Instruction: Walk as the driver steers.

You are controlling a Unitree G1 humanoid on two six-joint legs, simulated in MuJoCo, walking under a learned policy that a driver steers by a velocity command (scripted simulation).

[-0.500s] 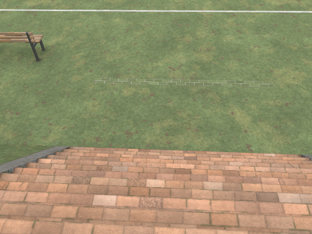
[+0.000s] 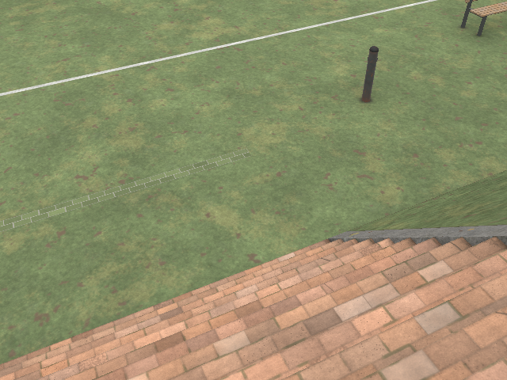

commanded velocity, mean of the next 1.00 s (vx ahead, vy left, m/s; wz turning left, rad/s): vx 1.00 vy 0.00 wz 0.24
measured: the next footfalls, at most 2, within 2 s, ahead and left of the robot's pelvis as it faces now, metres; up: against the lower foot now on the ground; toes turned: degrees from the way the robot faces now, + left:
right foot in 0.58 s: +0.42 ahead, -0.24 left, -0.22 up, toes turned -7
left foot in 1.00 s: +0.60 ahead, -0.07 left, -0.44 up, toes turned +17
